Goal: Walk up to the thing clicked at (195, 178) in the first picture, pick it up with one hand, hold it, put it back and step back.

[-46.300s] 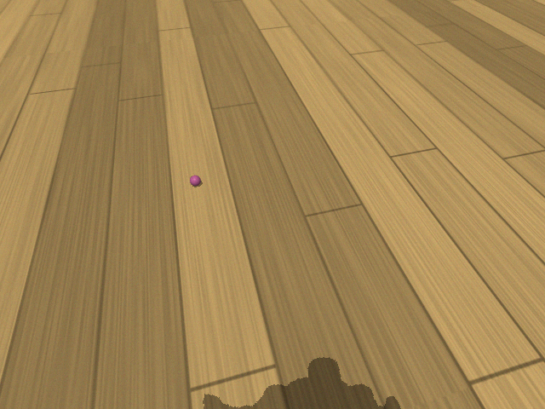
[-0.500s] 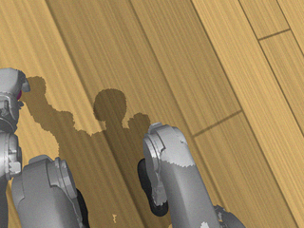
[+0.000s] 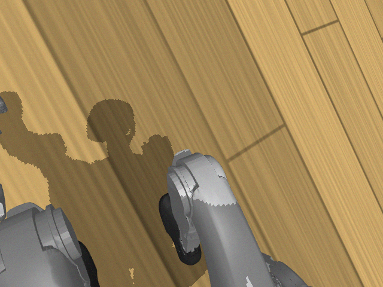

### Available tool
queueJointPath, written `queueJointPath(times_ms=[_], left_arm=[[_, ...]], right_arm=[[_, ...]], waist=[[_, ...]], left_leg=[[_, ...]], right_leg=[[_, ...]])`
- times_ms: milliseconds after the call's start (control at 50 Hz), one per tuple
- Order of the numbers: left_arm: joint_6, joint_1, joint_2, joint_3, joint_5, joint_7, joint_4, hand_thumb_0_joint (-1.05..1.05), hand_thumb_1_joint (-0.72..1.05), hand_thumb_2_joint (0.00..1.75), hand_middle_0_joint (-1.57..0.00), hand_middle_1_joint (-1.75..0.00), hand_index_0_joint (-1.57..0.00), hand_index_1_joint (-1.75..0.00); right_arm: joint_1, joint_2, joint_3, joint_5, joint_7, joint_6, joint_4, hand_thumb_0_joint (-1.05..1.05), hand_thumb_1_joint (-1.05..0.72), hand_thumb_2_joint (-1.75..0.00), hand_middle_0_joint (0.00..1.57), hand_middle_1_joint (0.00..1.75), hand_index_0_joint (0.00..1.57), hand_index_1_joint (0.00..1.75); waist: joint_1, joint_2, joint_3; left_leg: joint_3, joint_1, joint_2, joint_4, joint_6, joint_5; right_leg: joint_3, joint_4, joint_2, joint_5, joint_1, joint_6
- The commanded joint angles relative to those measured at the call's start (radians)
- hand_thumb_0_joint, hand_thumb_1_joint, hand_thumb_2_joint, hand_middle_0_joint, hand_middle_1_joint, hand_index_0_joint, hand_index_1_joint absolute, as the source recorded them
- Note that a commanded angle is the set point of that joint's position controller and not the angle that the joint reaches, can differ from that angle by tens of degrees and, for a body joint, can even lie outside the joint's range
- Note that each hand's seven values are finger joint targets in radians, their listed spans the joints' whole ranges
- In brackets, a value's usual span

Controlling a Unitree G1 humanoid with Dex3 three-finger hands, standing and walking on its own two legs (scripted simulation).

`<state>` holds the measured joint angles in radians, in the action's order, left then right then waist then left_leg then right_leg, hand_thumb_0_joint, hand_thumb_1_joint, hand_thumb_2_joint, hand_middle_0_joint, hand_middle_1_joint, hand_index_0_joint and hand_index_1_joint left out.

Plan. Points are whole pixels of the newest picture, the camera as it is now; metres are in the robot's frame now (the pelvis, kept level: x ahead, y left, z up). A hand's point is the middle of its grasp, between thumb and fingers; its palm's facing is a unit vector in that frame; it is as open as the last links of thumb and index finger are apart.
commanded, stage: rest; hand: left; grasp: from above
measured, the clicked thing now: out of the picture +0.50 +0.27 -0.24
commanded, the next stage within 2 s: open in 0.74 s
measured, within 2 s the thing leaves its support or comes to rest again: rests again in 0.58 s
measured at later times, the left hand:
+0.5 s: hand out of the picture +0.48 +0.26 -0.24, palm faces -0.44 -0.13 -0.89, open 6.1 cm
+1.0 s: hand out of the picture +0.48 +0.26 -0.25, palm faces -0.45 -0.13 -0.89, open 7.0 cm
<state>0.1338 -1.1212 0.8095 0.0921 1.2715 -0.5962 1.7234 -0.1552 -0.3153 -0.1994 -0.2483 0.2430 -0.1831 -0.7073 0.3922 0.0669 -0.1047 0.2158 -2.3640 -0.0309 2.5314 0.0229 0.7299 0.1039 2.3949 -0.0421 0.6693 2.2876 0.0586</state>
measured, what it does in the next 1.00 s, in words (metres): stands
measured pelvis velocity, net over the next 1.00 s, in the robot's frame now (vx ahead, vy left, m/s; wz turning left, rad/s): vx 0.00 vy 0.00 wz -0.05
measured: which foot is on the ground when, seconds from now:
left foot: down 0.00-1.00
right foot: down 0.00-1.00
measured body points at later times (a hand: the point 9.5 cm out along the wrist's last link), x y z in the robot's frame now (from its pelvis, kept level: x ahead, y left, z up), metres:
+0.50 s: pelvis +0.00 +0.00 +0.00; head +0.28 +0.10 +0.34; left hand +0.50 +0.26 -0.19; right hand +0.01 -0.25 -0.06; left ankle +0.06 +0.13 -0.27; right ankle +0.11 -0.12 -0.27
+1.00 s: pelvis +0.00 +0.00 +0.00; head +0.29 +0.10 +0.33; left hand +0.49 +0.26 -0.20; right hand +0.01 -0.24 -0.05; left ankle +0.06 +0.13 -0.27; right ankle +0.11 -0.12 -0.27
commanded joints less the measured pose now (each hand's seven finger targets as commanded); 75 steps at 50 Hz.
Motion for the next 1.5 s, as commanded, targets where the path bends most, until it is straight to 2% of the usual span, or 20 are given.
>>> queueJointPath(times_ms=[0,40,60,120,160,220,240,320,440,620,640,700,780,820,920,1000,1080,1100,1300,1480], left_arm=[[0.007,-0.327,0.193,-0.009,-0.01,-0.042,-0.084,0.0,0.65,0.45,-0.97,-0.55,-1.01,-0.5],[0.008,-0.319,0.233,0.013,-0.015,-0.053,-0.113,0.0,0.64,0.43,-0.97,-0.52,-1.02,-0.47],[0.005,-0.299,0.185,-0.022,-0.013,-0.049,-0.072,0.0,0.65,0.41,-0.98,-0.52,-1.03,-0.47],[0.009,-0.307,0.216,0.005,-0.013,-0.061,-0.085,0.0,0.65,0.41,-0.97,-0.52,-1.02,-0.47],[0.009,-0.312,0.186,-0.024,-0.002,-0.056,-0.064,0.0,0.67,0.41,-0.98,-0.52,-1.03,-0.47],[0.013,-0.332,0.223,-0.001,-0.009,-0.066,-0.095,0.0,0.67,0.39,-0.99,-0.49,-1.04,-0.44],[0.012,-0.319,0.196,-0.028,-0.004,-0.067,-0.079,0.0,0.66,0.38,-0.98,-0.51,-1.03,-0.45],[0.013,-0.313,0.251,0.01,-0.003,-0.078,-0.075,0.0,0.67,0.38,-0.99,-0.49,-1.04,-0.44],[0.008,-0.309,0.224,-0.02,-0.001,-0.075,-0.05,0.0,0.68,0.4,-1.0,-0.51,-1.05,-0.46],[0.014,-0.319,0.283,-0.002,-0.014,-0.088,-0.056,0.0,0.7,0.39,-1.0,-0.52,-1.05,-0.46],[0.011,-0.309,0.247,-0.03,-0.012,-0.084,-0.022,0.0,0.7,0.38,-1.01,-0.52,-1.06,-0.47],[0.015,-0.314,0.301,0.008,-0.013,-0.096,-0.044,0.0,0.7,0.4,-1.0,-0.51,-1.05,-0.46],[0.013,-0.292,0.261,-0.022,-0.006,-0.095,-0.008,0.0,0.7,0.42,-1.0,-0.56,-1.05,-0.5],[0.019,-0.315,0.297,-0.007,-0.017,-0.1,-0.019,0.0,0.7,0.41,-0.99,-0.55,-1.05,-0.5],[0.021,-0.312,0.283,-0.025,-0.023,-0.096,-0.037,0.0,0.3,0.38,-0.62,-0.56,-0.67,-0.51],[0.017,-0.308,0.302,-0.027,-0.018,-0.103,-0.035,0.0,0.03,0.5,-0.51,-0.64,-0.54,-0.61],[0.007,-0.297,0.298,-0.012,-0.016,-0.102,-0.04,0.0,-0.05,0.58,-0.45,-0.69,-0.48,-0.66],[0.003,-0.281,0.264,-0.036,-0.018,-0.097,-0.001,0.0,-0.08,0.6,-0.43,-0.71,-0.46,-0.68],[0.012,-0.296,0.288,-0.042,-0.035,-0.075,-0.022,0.0,-0.27,0.77,-0.26,-0.87,-0.28,-0.85],[0.018,-0.303,0.302,-0.045,-0.023,-0.094,-0.029,0.0,-0.38,0.87,-0.17,-0.96,-0.18,-0.95]], right_arm=[[-0.226,-0.304,0.07,-0.001,0.006,-0.008,-0.01,0.0,-0.9,-0.9,0.2,0.3,0.2,0.3],[-0.221,-0.31,0.068,0.002,0.003,-0.012,-0.015,0.0,-0.91,-0.9,0.2,0.3,0.2,0.3],[-0.212,-0.3,0.062,0.001,0.007,-0.015,-0.011,0.0,-0.91,-0.9,0.2,0.3,0.2,0.3],[-0.213,-0.314,0.062,-0.001,0.011,-0.019,-0.013,0.0,-0.91,-0.9,0.2,0.3,0.2,0.3],[-0.209,-0.311,0.057,-0.007,0.017,-0.025,-0.005,0.0,-0.91,-0.9,0.2,0.3,0.2,0.3],[-0.218,-0.323,0.055,-0.005,0.021,-0.034,-0.01,0.0,-0.91,-0.9,0.2,0.3,0.2,0.3],[-0.205,-0.316,0.047,-0.007,0.026,-0.037,-0.003,0.0,-0.91,-0.9,0.2,0.3,0.2,0.3],[-0.209,-0.332,0.046,-0.01,0.029,-0.038,-0.01,0.0,-0.91,-0.9,0.2,0.3,0.2,0.3],[-0.203,-0.334,0.036,-0.016,0.039,-0.046,-0.002,0.0,-0.91,-0.9,0.2,0.3,0.2,0.3],[-0.201,-0.351,0.021,-0.014,0.041,-0.063,-0.005,0.0,-0.91,-0.9,0.2,0.3,0.2,0.3],[-0.185,-0.343,0.014,-0.014,0.044,-0.065,0.007,0.0,-0.91,-0.9,0.2,0.3,0.2,0.3],[-0.189,-0.352,0.009,-0.012,0.042,-0.064,0.002,0.0,-0.91,-0.9,0.2,0.3,0.2,0.3],[-0.18,-0.354,0.007,-0.02,0.041,-0.065,0.011,0.0,-0.91,-0.9,0.2,0.3,0.2,0.3],[-0.188,-0.358,0.0,-0.018,0.039,-0.067,0.01,0.0,-0.91,-0.9,0.2,0.3,0.2,0.3],[-0.18,-0.357,-0.003,-0.019,0.041,-0.076,0.005,0.0,-0.9,-0.9,0.2,0.3,0.2,0.3],[-0.176,-0.366,-0.001,-0.015,0.04,-0.072,0.013,0.0,-0.9,-0.9,0.2,0.3,0.2,0.3],[-0.19,-0.352,-0.007,-0.017,0.044,-0.07,0.005,0.0,-0.9,-0.9,0.2,0.3,0.2,0.3],[-0.182,-0.357,-0.005,-0.023,0.046,-0.07,0.01,0.0,-0.9,-0.9,0.2,0.3,0.2,0.3],[-0.176,-0.357,-0.013,-0.007,0.033,-0.065,0.028,0.0,-0.9,-0.9,0.2,0.3,0.2,0.3],[-0.177,-0.359,-0.025,-0.016,0.033,-0.071,0.037,0.0,-0.9,-0.9,0.2,0.3,0.2,0.3]], waist=[[0.064,-0.387,0.661],[0.035,-0.435,0.687],[0.048,-0.423,0.656],[0.047,-0.439,0.676],[0.074,-0.428,0.639],[0.067,-0.464,0.656],[0.066,-0.471,0.648],[0.064,-0.46,0.645],[0.087,-0.45,0.621],[0.082,-0.478,0.636],[0.093,-0.459,0.599],[0.083,-0.465,0.602],[0.101,-0.449,0.586],[0.103,-0.436,0.588],[0.103,-0.472,0.596],[0.1,-0.46,0.595],[0.096,-0.496,0.613],[0.116,-0.481,0.582],[0.109,-0.434,0.539],[0.114,-0.452,0.553]], left_leg=[[-0.12,0.419,0.001,-0.219,-0.05,-0.223],[-0.115,0.456,0.001,-0.242,-0.042,-0.224],[-0.113,0.453,-0.001,-0.235,-0.041,-0.22],[-0.103,0.474,0.0,-0.246,-0.035,-0.229],[-0.104,0.469,-0.003,-0.234,-0.037,-0.233],[-0.099,0.496,-0.003,-0.241,-0.032,-0.247],[-0.095,0.497,-0.005,-0.245,-0.031,-0.244],[-0.091,0.479,-0.007,-0.25,-0.031,-0.231],[-0.092,0.474,-0.01,-0.232,-0.034,-0.253],[-0.075,0.507,-0.015,-0.245,-0.027,-0.259],[-0.077,0.48,-0.014,-0.233,-0.03,-0.234],[-0.073,0.472,-0.015,-0.243,-0.029,-0.231],[-0.073,0.482,-0.015,-0.233,-0.03,-0.232],[-0.072,0.455,-0.016,-0.231,-0.035,-0.218],[-0.065,0.502,-0.019,-0.233,-0.025,-0.24],[-0.069,0.478,-0.021,-0.233,-0.028,-0.235],[-0.061,0.513,-0.022,-0.243,-0.021,-0.278],[-0.06,0.501,-0.022,-0.244,-0.021,-0.262],[-0.058,0.448,-0.019,-0.255,-0.03,-0.188],[-0.059,0.488,-0.021,-0.255,-0.025,-0.213]], right_leg=[[0.127,-0.226,-0.041,-0.289,-0.44,-0.069],[0.133,-0.228,-0.039,-0.272,-0.43,-0.076],[0.134,-0.221,-0.043,-0.272,-0.421,-0.077],[0.147,-0.212,-0.042,-0.276,-0.414,-0.08],[0.15,-0.213,-0.046,-0.288,-0.41,-0.076],[0.151,-0.212,-0.042,-0.295,-0.419,-0.078],[0.154,-0.209,-0.046,-0.292,-0.406,-0.08],[0.158,-0.216,-0.049,-0.282,-0.421,-0.078],[0.158,-0.218,-0.053,-0.311,-0.436,-0.073],[0.169,-0.218,-0.057,-0.307,-0.445,-0.077],[0.166,-0.213,-0.055,-0.294,-0.433,-0.076],[0.171,-0.217,-0.053,-0.284,-0.436,-0.076],[0.173,-0.216,-0.056,-0.296,-0.436,-0.073],[0.171,-0.235,-0.059,-0.288,-0.449,-0.068],[0.177,-0.22,-0.056,-0.304,-0.448,-0.07],[0.169,-0.236,-0.061,-0.307,-0.469,-0.07],[0.181,-0.22,-0.058,-0.333,-0.461,-0.074],[0.182,-0.217,-0.06,-0.326,-0.455,-0.074],[0.177,-0.245,-0.056,-0.259,-0.431,-0.072],[0.179,-0.248,-0.059,-0.287,-0.452,-0.07]])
